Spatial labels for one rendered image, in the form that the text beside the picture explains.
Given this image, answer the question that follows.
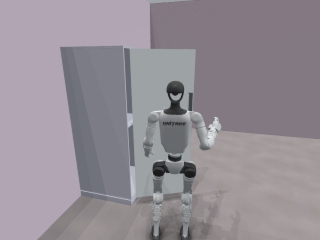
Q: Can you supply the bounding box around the robot left upper arm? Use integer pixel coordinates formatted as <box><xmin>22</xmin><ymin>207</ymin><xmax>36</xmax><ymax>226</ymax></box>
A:
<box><xmin>144</xmin><ymin>110</ymin><xmax>161</xmax><ymax>147</ymax></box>

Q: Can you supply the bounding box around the right robot thigh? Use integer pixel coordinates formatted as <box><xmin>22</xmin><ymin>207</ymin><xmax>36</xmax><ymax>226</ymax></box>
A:
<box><xmin>181</xmin><ymin>161</ymin><xmax>197</xmax><ymax>206</ymax></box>

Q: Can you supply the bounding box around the robot right upper arm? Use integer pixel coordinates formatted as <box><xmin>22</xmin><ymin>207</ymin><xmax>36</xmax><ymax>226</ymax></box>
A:
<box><xmin>189</xmin><ymin>111</ymin><xmax>212</xmax><ymax>151</ymax></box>

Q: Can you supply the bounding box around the robot left forearm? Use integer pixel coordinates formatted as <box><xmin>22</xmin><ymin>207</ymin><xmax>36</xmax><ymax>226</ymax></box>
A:
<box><xmin>143</xmin><ymin>137</ymin><xmax>153</xmax><ymax>154</ymax></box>

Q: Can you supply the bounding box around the right robot hand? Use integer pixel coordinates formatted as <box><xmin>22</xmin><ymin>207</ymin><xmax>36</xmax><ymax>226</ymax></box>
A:
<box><xmin>208</xmin><ymin>117</ymin><xmax>221</xmax><ymax>133</ymax></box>

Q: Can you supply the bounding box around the left robot foot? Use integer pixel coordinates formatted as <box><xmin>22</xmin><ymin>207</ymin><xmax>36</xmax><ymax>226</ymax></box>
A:
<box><xmin>151</xmin><ymin>225</ymin><xmax>161</xmax><ymax>240</ymax></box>

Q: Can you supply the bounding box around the robot right forearm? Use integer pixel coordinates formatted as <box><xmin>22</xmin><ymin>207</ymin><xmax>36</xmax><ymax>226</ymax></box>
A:
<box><xmin>207</xmin><ymin>127</ymin><xmax>219</xmax><ymax>148</ymax></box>

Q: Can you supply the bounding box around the fridge door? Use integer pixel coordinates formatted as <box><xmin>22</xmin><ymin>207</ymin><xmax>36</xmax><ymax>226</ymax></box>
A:
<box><xmin>129</xmin><ymin>48</ymin><xmax>196</xmax><ymax>198</ymax></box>

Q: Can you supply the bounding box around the left robot hand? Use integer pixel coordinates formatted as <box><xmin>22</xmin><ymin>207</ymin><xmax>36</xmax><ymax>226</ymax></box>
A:
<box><xmin>144</xmin><ymin>150</ymin><xmax>155</xmax><ymax>158</ymax></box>

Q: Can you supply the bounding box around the handle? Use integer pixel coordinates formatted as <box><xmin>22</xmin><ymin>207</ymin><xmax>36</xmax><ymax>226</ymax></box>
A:
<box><xmin>188</xmin><ymin>92</ymin><xmax>193</xmax><ymax>112</ymax></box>

